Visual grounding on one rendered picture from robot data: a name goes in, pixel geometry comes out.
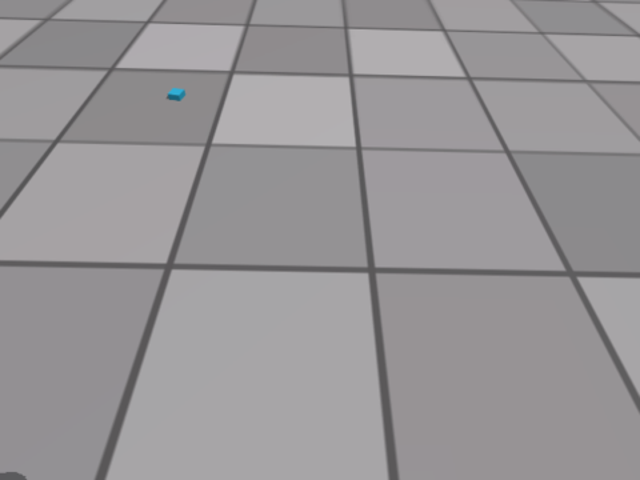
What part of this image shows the small box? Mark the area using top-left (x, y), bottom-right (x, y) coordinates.
top-left (168, 88), bottom-right (186, 101)

